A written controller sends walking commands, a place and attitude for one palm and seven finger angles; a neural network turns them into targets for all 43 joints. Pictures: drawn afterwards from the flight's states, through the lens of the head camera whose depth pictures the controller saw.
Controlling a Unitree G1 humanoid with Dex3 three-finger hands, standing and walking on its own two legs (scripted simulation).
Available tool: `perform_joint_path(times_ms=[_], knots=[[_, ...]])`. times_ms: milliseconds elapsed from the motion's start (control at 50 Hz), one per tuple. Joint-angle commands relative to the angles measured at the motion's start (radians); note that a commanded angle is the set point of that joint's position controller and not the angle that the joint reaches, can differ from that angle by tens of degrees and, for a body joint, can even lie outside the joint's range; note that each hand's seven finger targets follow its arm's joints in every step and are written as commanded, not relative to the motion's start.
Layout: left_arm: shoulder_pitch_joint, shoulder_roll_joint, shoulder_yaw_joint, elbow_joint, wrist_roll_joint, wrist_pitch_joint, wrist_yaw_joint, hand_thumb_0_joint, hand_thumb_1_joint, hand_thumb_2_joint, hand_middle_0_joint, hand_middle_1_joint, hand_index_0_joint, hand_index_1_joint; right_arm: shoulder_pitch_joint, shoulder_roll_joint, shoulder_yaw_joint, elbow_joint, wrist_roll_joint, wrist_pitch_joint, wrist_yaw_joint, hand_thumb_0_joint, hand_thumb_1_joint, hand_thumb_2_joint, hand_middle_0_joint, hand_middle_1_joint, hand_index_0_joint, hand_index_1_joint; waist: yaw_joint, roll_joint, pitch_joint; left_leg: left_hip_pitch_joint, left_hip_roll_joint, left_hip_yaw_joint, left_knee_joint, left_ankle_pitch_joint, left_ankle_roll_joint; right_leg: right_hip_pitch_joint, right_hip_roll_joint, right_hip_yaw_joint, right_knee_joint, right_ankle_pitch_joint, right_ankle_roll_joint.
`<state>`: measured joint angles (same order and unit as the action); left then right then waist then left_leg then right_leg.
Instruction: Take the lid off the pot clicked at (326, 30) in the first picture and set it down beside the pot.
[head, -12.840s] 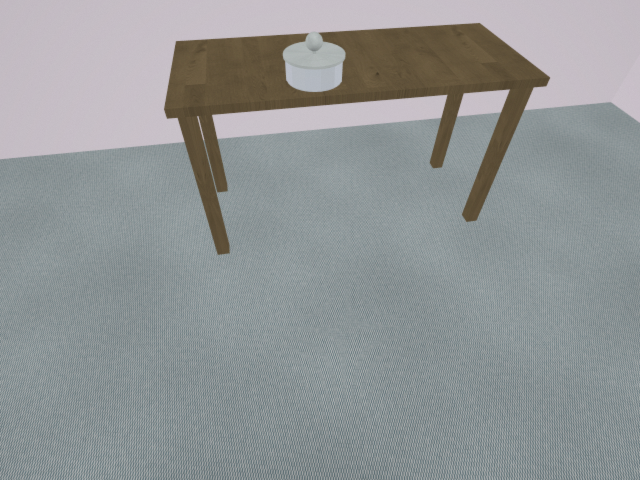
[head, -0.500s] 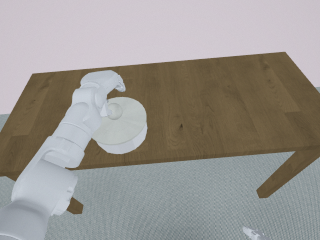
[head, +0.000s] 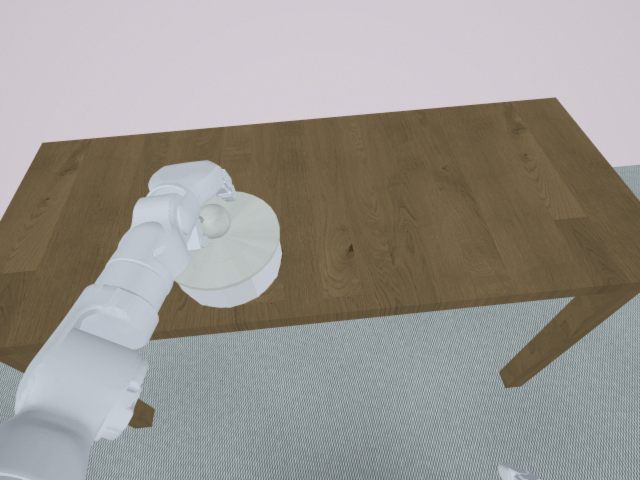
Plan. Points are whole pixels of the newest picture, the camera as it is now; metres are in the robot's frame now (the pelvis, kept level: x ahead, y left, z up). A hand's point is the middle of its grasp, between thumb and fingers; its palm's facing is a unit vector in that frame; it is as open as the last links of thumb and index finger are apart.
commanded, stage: lower the open fingers around the knob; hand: left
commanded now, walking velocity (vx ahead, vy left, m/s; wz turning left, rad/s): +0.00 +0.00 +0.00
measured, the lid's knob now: (213, 221) +0.47 +0.16 +0.03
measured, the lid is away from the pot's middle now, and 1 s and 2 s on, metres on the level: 0.00 0.00 0.00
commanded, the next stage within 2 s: close the fingers and squeeze the knob in 0.44 s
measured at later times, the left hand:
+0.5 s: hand (205, 228) +0.44 +0.16 +0.05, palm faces -0.35 -0.09 -0.93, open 10.4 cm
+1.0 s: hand (207, 228) +0.44 +0.16 +0.05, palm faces -0.35 -0.09 -0.93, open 9.4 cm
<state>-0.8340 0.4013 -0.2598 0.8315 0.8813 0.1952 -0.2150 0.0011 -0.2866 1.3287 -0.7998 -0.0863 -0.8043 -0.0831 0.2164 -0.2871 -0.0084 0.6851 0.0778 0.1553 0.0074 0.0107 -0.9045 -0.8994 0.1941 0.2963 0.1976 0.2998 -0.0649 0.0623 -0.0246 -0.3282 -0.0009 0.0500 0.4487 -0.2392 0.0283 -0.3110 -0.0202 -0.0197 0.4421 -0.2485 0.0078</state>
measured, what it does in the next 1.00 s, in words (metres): stands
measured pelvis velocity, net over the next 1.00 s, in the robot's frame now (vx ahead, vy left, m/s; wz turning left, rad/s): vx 0.00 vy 0.00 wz -0.01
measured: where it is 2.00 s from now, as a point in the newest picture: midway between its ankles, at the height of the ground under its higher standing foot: outside the picture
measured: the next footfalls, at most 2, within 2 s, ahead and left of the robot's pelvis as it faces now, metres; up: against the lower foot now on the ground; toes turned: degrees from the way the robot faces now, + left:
none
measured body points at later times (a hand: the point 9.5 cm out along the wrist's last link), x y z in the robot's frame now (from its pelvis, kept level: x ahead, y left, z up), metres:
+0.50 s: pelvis +0.00 +0.00 +0.00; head +0.05 -0.02 +0.44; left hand +0.46 +0.17 +0.10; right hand +0.09 -0.26 -0.14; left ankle -0.01 +0.10 -0.74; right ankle -0.02 -0.13 -0.74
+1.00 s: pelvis +0.00 +0.00 +0.00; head +0.04 -0.03 +0.45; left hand +0.45 +0.16 +0.11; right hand +0.09 -0.26 -0.14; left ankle -0.01 +0.10 -0.74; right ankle -0.02 -0.13 -0.74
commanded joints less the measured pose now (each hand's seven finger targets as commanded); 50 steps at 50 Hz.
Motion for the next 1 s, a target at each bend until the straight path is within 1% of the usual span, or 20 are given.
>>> perform_joint_path(times_ms=[0,20,40,120,140,200,280,300,360,440,520,540,620,660,680,740,780,840,940,980], knots=[[-0.441,0.183,0.072,-0.164,0.016,-0.013,0.050,0.000,-0.297,1.326,-0.791,-0.081,-0.791,-0.081,-0.011,-0.123,-0.039,-0.103,-0.003,-0.031,-0.001,0.000,-0.900,-0.900,0.200,0.300,0.200,0.300,-0.008,-0.061,-0.399,0.227,-0.032,-0.035,0.015,0.384,0.044,0.090,0.057,-0.015,-0.009,0.409,-0.039],[-0.433,0.164,0.062,-0.131,0.014,-0.009,0.052,0.000,-0.297,1.326,-0.791,-0.081,-0.791,-0.081,-0.002,-0.125,-0.041,-0.094,-0.002,-0.027,-0.001,0.000,-0.900,-0.900,0.200,0.300,0.200,0.300,-0.011,-0.096,-0.373,0.207,-0.030,-0.028,0.012,0.356,0.043,0.078,0.059,-0.018,-0.013,0.395,-0.035],[-0.445,0.205,0.104,-0.130,0.017,-0.012,0.056,0.000,-0.297,1.326,-0.791,-0.081,-0.791,-0.081,0.001,-0.131,-0.043,-0.090,-0.003,-0.026,-0.003,0.000,-0.900,-0.900,0.200,0.300,0.200,0.300,-0.005,-0.107,-0.371,0.194,-0.028,-0.025,0.007,0.354,0.044,0.086,0.059,-0.016,-0.017,0.398,-0.037],[-0.506,0.184,0.070,-0.198,0.026,-0.026,0.071,0.000,-0.297,1.326,-0.791,-0.081,-0.791,-0.081,0.001,-0.122,-0.045,-0.094,-0.007,-0.028,-0.003,0.000,-0.900,-0.900,0.200,0.300,0.200,0.300,-0.013,-0.046,-0.434,0.241,-0.029,-0.035,0.021,0.383,0.043,0.077,0.058,-0.013,-0.001,0.407,-0.040],[-0.477,0.228,0.121,-0.199,0.026,-0.031,0.076,0.000,-0.297,1.326,-0.791,-0.081,-0.791,-0.081,0.004,-0.123,-0.048,-0.099,-0.009,-0.030,-0.004,0.000,-0.900,-0.900,0.200,0.300,0.200,0.300,0.000,-0.051,-0.453,0.242,-0.026,-0.038,0.024,0.411,0.045,0.092,0.058,-0.008,-0.004,0.416,-0.041],[-0.446,0.176,0.077,-0.122,0.018,-0.025,0.087,0.000,-0.297,1.326,-0.791,-0.081,-0.791,-0.081,0.013,-0.124,-0.045,-0.082,-0.004,-0.021,-0.002,0.000,-0.900,-0.900,0.200,0.300,0.200,0.300,-0.016,-0.084,-0.386,0.198,-0.024,-0.026,0.022,0.372,0.042,0.073,0.060,-0.018,0.001,0.405,-0.037],[-0.516,0.228,0.116,-0.211,0.027,-0.038,0.104,0.000,-0.297,1.326,-0.791,-0.081,-0.791,-0.081,0.014,-0.125,-0.051,-0.087,-0.011,-0.027,-0.005,0.000,-0.900,-0.900,0.200,0.300,0.200,0.300,-0.012,-0.044,-0.483,0.255,-0.026,-0.036,0.034,0.416,0.045,0.088,0.059,-0.007,0.006,0.435,-0.039],[-0.495,0.189,0.083,-0.193,0.026,-0.033,0.106,0.000,-0.297,1.326,-0.791,-0.081,-0.791,-0.081,0.013,-0.118,-0.050,-0.087,-0.009,-0.026,-0.003,0.000,-0.900,-0.900,0.200,0.300,0.200,0.300,-0.016,-0.016,-0.464,0.256,-0.022,-0.040,0.036,0.436,0.042,0.069,0.059,-0.014,0.012,0.423,-0.041],[-0.432,0.141,0.064,-0.113,0.019,-0.016,0.111,0.000,-0.297,1.326,-0.791,-0.081,-0.791,-0.081,0.016,-0.121,-0.050,-0.074,-0.006,-0.021,0.003,0.000,-0.900,-0.900,0.200,0.300,0.200,0.300,-0.016,-0.055,-0.400,0.226,-0.018,-0.034,0.031,0.416,0.038,0.041,0.063,-0.025,0.009,0.395,-0.039],[-0.472,0.174,0.091,-0.167,0.025,-0.010,0.110,0.000,-0.297,1.326,-0.791,-0.081,-0.791,-0.081,0.004,-0.123,-0.051,-0.084,-0.009,-0.023,0.004,0.000,-0.900,-0.900,0.200,0.300,0.200,0.300,-0.006,-0.059,-0.450,0.234,-0.022,-0.041,0.031,0.423,0.040,0.069,0.063,-0.018,0.008,0.414,-0.042],[-0.457,0.146,0.059,-0.108,0.029,0.003,0.110,0.000,-0.297,1.326,-0.791,-0.081,-0.791,-0.081,0.008,-0.122,-0.045,-0.076,-0.005,-0.018,0.003,0.000,-0.900,-0.900,0.200,0.300,0.200,0.300,-0.017,-0.079,-0.387,0.210,-0.024,-0.039,0.023,0.367,0.037,0.035,0.067,-0.027,0.005,0.371,-0.039],[-0.479,0.146,0.067,-0.117,0.026,0.000,0.108,0.000,-0.154,1.024,-0.546,-0.557,-0.546,-0.557,0.005,-0.122,-0.047,-0.074,-0.006,-0.020,-0.001,0.000,-0.900,-0.900,0.200,0.300,0.200,0.300,-0.015,-0.077,-0.398,0.209,-0.023,-0.036,0.021,0.369,0.038,0.040,0.066,-0.022,0.002,0.374,-0.041],[-0.496,0.131,0.048,-0.133,0.027,-0.001,0.113,0.000,-0.118,1.033,-0.533,-0.660,-0.533,-0.660,0.011,-0.117,-0.048,-0.076,-0.007,-0.024,-0.002,0.000,-0.900,-0.900,0.200,0.300,0.200,0.300,-0.018,-0.053,-0.416,0.228,-0.021,-0.038,0.023,0.361,0.038,0.042,0.064,-0.021,0.006,0.364,-0.041],[-0.478,0.211,0.118,-0.144,0.029,-0.005,0.120,0.000,-0.100,1.035,-0.531,-0.703,-0.531,-0.703,0.007,-0.123,-0.045,-0.080,-0.010,-0.024,-0.006,0.000,-0.900,-0.900,0.200,0.300,0.200,0.300,-0.001,-0.083,-0.450,0.216,-0.026,-0.035,0.020,0.367,0.041,0.094,0.062,-0.012,0.005,0.396,-0.039],[-0.450,0.161,0.077,-0.126,0.021,-0.001,0.119,0.000,-0.090,1.036,-0.531,-0.722,-0.531,-0.722,0.000,-0.115,-0.044,-0.087,-0.009,-0.025,-0.006,0.000,-0.900,-0.900,0.200,0.300,0.200,0.300,-0.006,-0.067,-0.424,0.204,-0.027,-0.028,0.020,0.359,0.042,0.088,0.059,-0.013,0.006,0.396,-0.038],[-0.432,0.131,0.064,-0.086,0.027,0.012,0.117,0.000,-0.060,1.035,-0.532,-0.776,-0.532,-0.776,-0.004,-0.114,-0.043,-0.084,-0.006,-0.024,-0.002,0.000,-0.900,-0.900,0.200,0.300,0.200,0.300,-0.004,-0.091,-0.386,0.177,-0.027,-0.025,0.016,0.342,0.039,0.071,0.063,-0.017,0.001,0.378,-0.040],[-0.473,0.208,0.108,-0.124,0.023,0.011,0.121,0.000,-0.039,1.033,-0.536,-0.808,-0.536,-0.808,-0.001,-0.122,-0.043,-0.085,-0.006,-0.022,-0.007,0.000,-0.900,-0.900,0.200,0.300,0.200,0.300,-0.002,-0.077,-0.409,0.174,-0.028,-0.023,0.009,0.317,0.042,0.106,0.058,-0.010,0.001,0.382,-0.037],[-0.506,0.140,0.052,-0.175,0.033,0.003,0.111,0.000,-0.007,1.027,-0.544,-0.851,-0.544,-0.851,-0.009,-0.109,-0.044,-0.093,-0.006,-0.028,-0.008,0.000,-0.900,-0.900,0.200,0.300,0.200,0.300,-0.013,-0.052,-0.438,0.217,-0.028,-0.031,0.021,0.366,0.044,0.078,0.061,-0.012,0.002,0.396,-0.041],[-0.423,0.175,0.089,-0.122,0.021,0.003,0.099,0.000,0.050,1.009,-0.563,-0.911,-0.563,-0.911,-0.012,-0.118,-0.042,-0.095,-0.004,-0.024,-0.009,0.000,-0.900,-0.900,0.200,0.300,0.200,0.300,-0.002,-0.106,-0.398,0.175,-0.033,-0.021,0.014,0.316,0.045,0.097,0.060,-0.010,-0.009,0.386,-0.036],[-0.441,0.177,0.077,-0.158,0.024,0.002,0.099,0.000,0.074,1.000,-0.572,-0.931,-0.572,-0.931,-0.010,-0.118,-0.043,-0.096,-0.003,-0.022,-0.007,0.000,-0.900,-0.900,0.200,0.300,0.200,0.300,-0.005,-0.078,-0.407,0.194,-0.034,-0.022,0.017,0.326,0.046,0.097,0.059,-0.008,-0.007,0.399,-0.035]])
